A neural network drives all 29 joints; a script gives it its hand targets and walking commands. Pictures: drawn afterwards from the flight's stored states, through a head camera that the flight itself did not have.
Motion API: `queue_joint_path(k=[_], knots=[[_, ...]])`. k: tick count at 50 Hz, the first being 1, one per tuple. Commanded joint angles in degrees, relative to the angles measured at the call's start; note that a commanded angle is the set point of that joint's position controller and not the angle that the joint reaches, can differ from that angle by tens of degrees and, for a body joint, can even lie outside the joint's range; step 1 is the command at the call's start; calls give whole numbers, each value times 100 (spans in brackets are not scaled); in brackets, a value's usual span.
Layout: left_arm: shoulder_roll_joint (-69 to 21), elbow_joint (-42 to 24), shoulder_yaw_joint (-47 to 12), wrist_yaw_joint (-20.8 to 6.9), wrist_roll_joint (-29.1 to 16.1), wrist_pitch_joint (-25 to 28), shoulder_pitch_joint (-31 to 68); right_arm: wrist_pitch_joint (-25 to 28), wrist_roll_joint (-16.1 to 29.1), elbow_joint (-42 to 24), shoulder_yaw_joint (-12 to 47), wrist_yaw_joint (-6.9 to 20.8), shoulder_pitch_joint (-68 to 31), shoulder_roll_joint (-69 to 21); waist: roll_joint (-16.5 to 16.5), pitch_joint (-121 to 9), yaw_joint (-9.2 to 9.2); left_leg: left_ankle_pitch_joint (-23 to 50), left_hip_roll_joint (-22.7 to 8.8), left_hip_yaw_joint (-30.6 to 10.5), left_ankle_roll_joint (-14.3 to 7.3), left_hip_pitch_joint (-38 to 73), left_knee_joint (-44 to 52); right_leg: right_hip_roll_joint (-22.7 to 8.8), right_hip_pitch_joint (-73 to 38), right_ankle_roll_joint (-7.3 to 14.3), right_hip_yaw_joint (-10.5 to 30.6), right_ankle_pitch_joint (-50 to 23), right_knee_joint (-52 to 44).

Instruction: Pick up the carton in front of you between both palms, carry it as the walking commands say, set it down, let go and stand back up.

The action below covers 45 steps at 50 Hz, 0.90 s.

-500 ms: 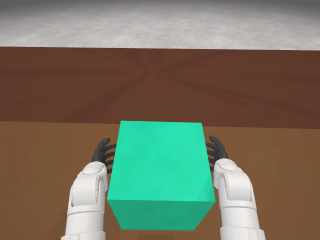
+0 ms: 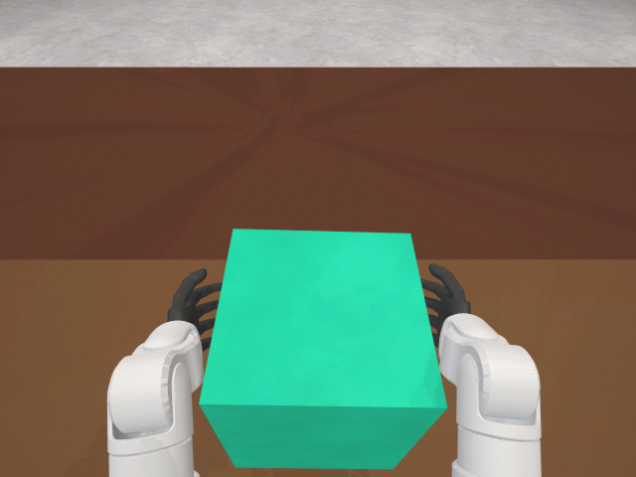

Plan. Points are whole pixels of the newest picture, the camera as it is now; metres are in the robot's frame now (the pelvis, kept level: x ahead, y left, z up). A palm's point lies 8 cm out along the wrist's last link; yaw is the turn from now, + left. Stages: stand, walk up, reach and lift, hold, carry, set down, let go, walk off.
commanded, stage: carry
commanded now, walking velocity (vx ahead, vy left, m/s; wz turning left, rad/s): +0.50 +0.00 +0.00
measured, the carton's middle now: (318, 356) +0.27 -0.01 +0.02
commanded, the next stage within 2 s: none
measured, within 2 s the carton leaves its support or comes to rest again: neither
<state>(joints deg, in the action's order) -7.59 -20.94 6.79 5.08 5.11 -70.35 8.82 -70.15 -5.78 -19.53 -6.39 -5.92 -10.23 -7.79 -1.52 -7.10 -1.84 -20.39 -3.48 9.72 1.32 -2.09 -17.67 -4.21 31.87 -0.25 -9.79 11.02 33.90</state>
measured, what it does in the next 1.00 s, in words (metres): walks ahead: right foot, then left foot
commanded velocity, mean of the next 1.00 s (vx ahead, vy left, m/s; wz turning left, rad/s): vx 0.50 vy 0.00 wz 0.00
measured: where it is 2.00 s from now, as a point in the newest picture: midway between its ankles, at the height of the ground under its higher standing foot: (297, 237)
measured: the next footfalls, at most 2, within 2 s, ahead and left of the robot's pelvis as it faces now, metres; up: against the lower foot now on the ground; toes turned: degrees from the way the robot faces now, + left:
right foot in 0.04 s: +0.19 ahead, -0.11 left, +0.00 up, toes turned -12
left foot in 0.52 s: +0.52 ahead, +0.10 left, +0.00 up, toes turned +13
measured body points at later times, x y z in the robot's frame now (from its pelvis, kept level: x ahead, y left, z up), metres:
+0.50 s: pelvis +0.33 +0.00 -0.01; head +0.33 +0.00 +0.44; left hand +0.61 +0.15 +0.08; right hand +0.62 -0.15 +0.08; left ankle +0.47 +0.10 -0.73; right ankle +0.16 -0.10 -0.74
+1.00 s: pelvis +0.68 -0.01 -0.02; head +0.67 -0.02 +0.43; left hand +0.95 +0.14 +0.08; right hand +0.96 -0.16 +0.08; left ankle +0.48 +0.09 -0.73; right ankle +0.80 -0.10 -0.74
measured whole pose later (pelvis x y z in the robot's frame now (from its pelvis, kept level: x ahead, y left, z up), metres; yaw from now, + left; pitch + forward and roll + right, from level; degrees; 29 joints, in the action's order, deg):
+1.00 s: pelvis +0.68 -0.01 -0.02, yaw +1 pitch +3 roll -1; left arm -7.5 -24.4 4.8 4.6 5.8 -69.2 7.4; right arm -68.9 -5.6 -23.3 -5.9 -5.1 -8.5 -7.4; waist -1.9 -5.2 -0.1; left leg -28.9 -5.4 11.7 2.1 3.3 -25.6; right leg -2.6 27.5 3.3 -14.0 4.4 28.8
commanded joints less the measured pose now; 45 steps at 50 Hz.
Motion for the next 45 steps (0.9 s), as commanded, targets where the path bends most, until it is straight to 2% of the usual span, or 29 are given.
queue_joint_path(k=[1, 2, 3, 4, 5, 6, 7, 8, 9, 10, 12, 17, 22, 24, 25, 26, 27, 28, 29, 30, 31, 32, 33, 34, 39, 42, 45], knots=[[-4780, -108, -3891, -1313, -2051, -57, 2563, -104, 2430, -290, 4085, 1506, -2652, -4767, -628, -834, 169, 2488, -899, -53, -519, -455, -357, 425, -1783, 88, -624, -577, -596], [-4760, -64, -3861, -1317, -2030, -74, 2559, -130, 2402, -280, 4072, 1510, -2632, -4733, -434, -1067, 212, 2826, -707, 230, -374, -835, -1204, 519, -2713, 155, -727, -217, -663], [-4718, 21, -3819, -1321, -2002, -90, 2470, -158, 2393, -271, 4029, 1521, -2700, -4621, -35, -1409, 352, 2181, -544, 307, -178, -1554, -2392, -48, -3782, 198, 28, 209, -748], [-4589, 155, -3743, -1327, -1913, -69, 2508, -215, 2440, -345, 4086, 1535, -2850, -4673, 1564, -1715, 379, 604, 117, 191, 157, -2906, -4250, -1815, -4535, 910, 3098, 1586, -1808], [-4756, 180, -3781, -1325, -1957, -65, 2542, -226, 2468, -323, 4098, 1556, -2978, -4680, 1698, -1567, 354, -679, 254, -486, 40, -3809, -5191, -2257, -4622, 1310, 4135, 1124, -2293], [-4915, 31, -3824, -1334, -2014, -51, 2680, -193, 2474, -237, 4078, 1580, -2985, -4868, 1271, -1487, 314, -587, -133, -855, -134, -4017, -5641, -2167, -4424, 1269, 3627, 469, -2168], [-5118, -92, -3895, -1352, -2073, -10, 2793, -138, 2485, -268, 4069, 1598, -3012, -5044, 796, -1500, 302, -339, -344, -918, -220, -4026, -5710, -1983, -4167, 1155, 3080, -89, -2019], [-5300, -228, -3980, -1374, -2142, 43, 2954, -78, 2467, -297, 4095, 1599, -3026, -5193, 400, -1468, 269, 83, -492, -966, -241, -3965, -5409, -1839, -3883, 976, 2574, -302, -2051], [-5428, -344, -4056, -1398, -2207, 92, 3067, -15, 2433, -352, 4119, 1583, -2994, -5277, 391, -1441, 245, 387, -573, -963, -234, -3746, -5020, -1661, -3621, 793, 2062, -438, -2140], [-5502, -407, -4115, -1427, -2247, 137, 3057, 45, 2362, -414, 4167, 1552, -2924, -5305, 558, -1467, 248, 541, -507, -821, -215, -3576, -4713, -1542, -3532, 697, 1675, -629, -2178], [-5403, -494, -4180, -1470, -2345, 164, 3065, 141, 2260, -341, 4199, 1483, -2791, -5408, 722, -1400, 266, 661, -403, -613, -170, -3480, -4121, -1350, -3514, 674, 1193, -843, -2255], [-4994, -392, -4147, -1555, -2335, 127, 2651, 160, 1996, -296, 4137, 1344, -2306, -5140, 907, -960, 282, 1268, -182, -138, -105, -3613, -2323, -1059, -3818, 733, 502, -1612, -2255], [-4852, -205, -4026, -1545, -2122, 45, 2355, 26, 2065, -263, 4099, 1431, -2240, -4997, 1082, -410, 309, 1843, -2, 286, -278, -3052, -1213, -1005, -3829, 565, 101, -2210, -2117], [-4837, -213, -4037, -1534, -2094, 30, 2399, -2, 2130, -260, 4082, 1485, -2296, -4989, 1072, -507, 261, 1752, 180, 528, -366, -2230, -947, -945, -3731, 421, -172, -2917, -1452], [-4818, -243, -4049, -1526, -2091, 21, 2439, -6, 2143, -208, 4048, 1508, -2251, -4987, 887, -782, 171, 1506, 451, 795, -386, -1282, -766, -745, -3430, 296, -443, -3118, -633], [-4776, -266, -4060, -1518, -2084, 14, 2478, -6, 2152, -145, 3998, 1533, -2205, -4960, 589, -1151, 59, 1166, 273, 510, -432, 8, -880, -573, -2633, 164, -430, -2544, 347], [-4778, -346, -4108, -1504, -2111, -20, 2627, 14, 2094, -53, 3931, 1564, -2179, -4891, -570, -1611, -21, 111, -1326, -1899, -987, 1197, -404, -155, -1196, -109, -311, -1113, 2065], [-4795, -395, -4172, -1510, -2129, -28, 2664, 61, 2128, 144, 3962, 1578, -2103, -5023, -1791, -1794, -14, 246, -2126, -3910, -1582, 1935, 482, 527, 279, -204, 74, 1418, 3385], [-4946, -329, -4217, -1514, -2130, 29, 2784, 101, 2226, -15, 4008, 1594, -2239, -5152, -1285, -1621, 28, 1113, -2162, -3618, -1585, 1896, 431, 241, 817, -44, 675, 1604, 4155], [-5095, -307, -4232, -1526, -2150, 102, 2807, 150, 2288, -81, 4086, 1602, -2333, -5331, -849, -1670, 14, 1816, -1995, -3054, -1470, 1658, 244, -8, 870, 109, 908, 1416, 4286], [-5279, -295, -4275, -1528, -2178, 177, 2828, 211, 2327, -164, 4148, 1608, -2440, -5490, -294, -1557, 28, 2218, -1854, -2485, -1245, 1271, 192, -231, 806, 170, 971, 1074, 4002], [-5432, -265, -4298, -1521, -2190, 248, 2765, 266, 2374, -252, 4202, 1612, -2534, -5590, -98, -1529, 67, 2250, -1727, -2047, -1055, 937, 293, -369, 612, 182, 1023, 743, 3555], [-5507, -270, -4315, -1504, -2177, 311, 2700, 314, 2405, -308, 4249, 1618, -2549, -5650, -160, -1553, 81, 2094, -1619, -1662, -911, 754, 399, -380, 392, 161, 928, 564, 3193], [-5552, -243, -4330, -1479, -2144, 367, 2573, 351, 2424, -336, 4276, 1632, -2476, -5657, -323, -1546, 84, 2058, -1531, -1414, -875, 681, 500, -319, 297, 134, 779, 458, 2879], [-5436, -260, -4372, -1351, -1928, 512, 2125, 415, 2421, -412, 4294, 1714, -2100, -5352, -604, -1084, 91, 2359, -1227, -557, -873, 717, 669, -179, 458, -20, 245, -151, 1141], [-5214, -530, -4386, -1321, -1989, 443, 2229, 365, 2395, -570, 4234, 1689, -2062, -5067, -694, -693, 67, 2703, -1083, -225, -838, 656, 634, -42, 277, 2, -70, -545, 148], [-4900, -678, -4330, -1336, -2086, 261, 2282, 225, 2282, -615, 4109, 1609, -1972, -4772, -755, -411, 52, 2893, -1097, -90, -768, 703, 558, 53, -11, 126, -256, -894, -331]])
